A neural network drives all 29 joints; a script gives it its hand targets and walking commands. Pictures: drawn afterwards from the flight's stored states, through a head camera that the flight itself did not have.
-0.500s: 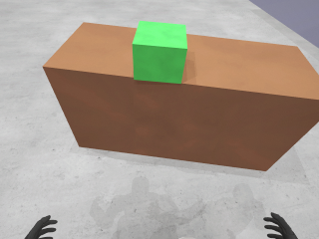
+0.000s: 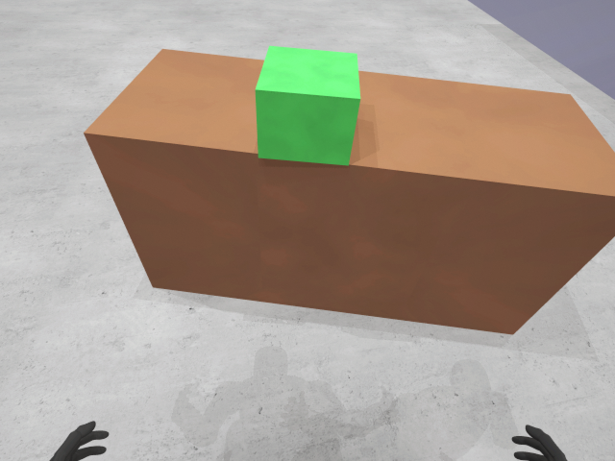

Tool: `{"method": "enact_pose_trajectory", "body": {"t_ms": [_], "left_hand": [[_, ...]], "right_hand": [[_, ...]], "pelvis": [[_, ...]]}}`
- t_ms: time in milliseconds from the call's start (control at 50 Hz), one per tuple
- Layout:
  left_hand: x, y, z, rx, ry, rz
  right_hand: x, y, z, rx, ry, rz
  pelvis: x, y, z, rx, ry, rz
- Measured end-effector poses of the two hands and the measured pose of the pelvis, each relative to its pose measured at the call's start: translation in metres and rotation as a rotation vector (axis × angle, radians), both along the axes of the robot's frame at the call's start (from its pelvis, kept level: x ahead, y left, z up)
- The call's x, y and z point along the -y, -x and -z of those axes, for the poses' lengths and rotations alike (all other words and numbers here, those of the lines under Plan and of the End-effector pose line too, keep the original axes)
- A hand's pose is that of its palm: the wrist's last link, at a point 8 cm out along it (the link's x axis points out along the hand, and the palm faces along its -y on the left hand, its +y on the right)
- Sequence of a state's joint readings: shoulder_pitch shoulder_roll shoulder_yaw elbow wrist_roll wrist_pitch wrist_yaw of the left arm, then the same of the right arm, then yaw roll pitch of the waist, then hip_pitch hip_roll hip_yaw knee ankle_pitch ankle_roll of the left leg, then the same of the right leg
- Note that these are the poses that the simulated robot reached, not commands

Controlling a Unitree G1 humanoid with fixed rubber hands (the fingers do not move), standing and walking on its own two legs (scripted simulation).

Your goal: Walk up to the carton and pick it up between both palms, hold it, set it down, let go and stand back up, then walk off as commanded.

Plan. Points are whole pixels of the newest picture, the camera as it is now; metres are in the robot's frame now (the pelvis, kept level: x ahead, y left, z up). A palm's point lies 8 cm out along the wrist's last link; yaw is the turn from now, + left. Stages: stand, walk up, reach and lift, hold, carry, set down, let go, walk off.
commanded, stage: stand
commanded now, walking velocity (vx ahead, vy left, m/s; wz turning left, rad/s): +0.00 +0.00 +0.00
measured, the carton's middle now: (308, 104) +0.87 -0.02 +0.02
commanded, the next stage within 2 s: none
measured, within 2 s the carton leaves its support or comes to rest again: neither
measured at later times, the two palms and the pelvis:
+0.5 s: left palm out of the picture +0.11 +0.30 -0.09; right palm out of the picture +0.10 -0.33 -0.07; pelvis -0.01 +0.00 +0.00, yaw +0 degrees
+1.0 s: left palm out of the picture +0.11 +0.30 -0.09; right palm out of the picture +0.09 -0.33 -0.07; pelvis -0.01 +0.00 +0.00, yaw +0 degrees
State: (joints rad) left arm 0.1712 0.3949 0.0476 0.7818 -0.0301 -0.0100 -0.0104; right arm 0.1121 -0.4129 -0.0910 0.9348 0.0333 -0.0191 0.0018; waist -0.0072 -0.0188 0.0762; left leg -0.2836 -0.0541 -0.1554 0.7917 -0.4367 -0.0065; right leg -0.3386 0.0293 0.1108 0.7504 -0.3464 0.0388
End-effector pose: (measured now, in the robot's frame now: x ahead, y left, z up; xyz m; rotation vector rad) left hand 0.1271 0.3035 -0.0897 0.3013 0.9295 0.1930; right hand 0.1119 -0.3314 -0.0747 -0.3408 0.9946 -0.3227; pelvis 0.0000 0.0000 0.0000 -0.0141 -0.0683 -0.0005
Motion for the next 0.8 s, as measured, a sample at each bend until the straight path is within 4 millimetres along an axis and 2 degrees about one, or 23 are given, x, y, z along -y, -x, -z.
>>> {"method": "enact_pose_trajectory", "body": {"t_ms": [800], "left_hand": [[0.001, 0.017, -0.002, -0.016, -0.005, -0.013]], "right_hand": [[0.003, 0.015, 0.0, -0.007, -0.007, 0.009]], "pelvis": [[0.003, 0.011, -0.003, 0.005, -0.004, 0.0]]}}
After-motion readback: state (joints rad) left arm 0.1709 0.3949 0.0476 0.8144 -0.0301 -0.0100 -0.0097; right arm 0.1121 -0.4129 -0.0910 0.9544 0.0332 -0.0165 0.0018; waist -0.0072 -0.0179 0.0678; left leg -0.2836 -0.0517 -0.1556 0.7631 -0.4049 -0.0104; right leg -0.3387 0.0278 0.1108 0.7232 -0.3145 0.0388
